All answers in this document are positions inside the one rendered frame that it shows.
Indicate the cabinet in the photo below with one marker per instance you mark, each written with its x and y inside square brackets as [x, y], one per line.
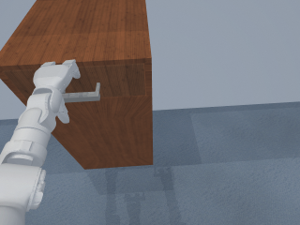
[111, 132]

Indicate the left robot hand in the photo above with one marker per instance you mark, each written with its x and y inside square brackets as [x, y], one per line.
[59, 77]

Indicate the left robot forearm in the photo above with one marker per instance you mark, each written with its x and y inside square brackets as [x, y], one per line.
[30, 138]

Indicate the handle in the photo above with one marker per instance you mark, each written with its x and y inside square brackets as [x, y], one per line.
[82, 96]

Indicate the left robot upper arm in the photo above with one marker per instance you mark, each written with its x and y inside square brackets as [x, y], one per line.
[21, 190]

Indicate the drawer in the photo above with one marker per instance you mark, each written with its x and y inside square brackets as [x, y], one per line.
[121, 80]

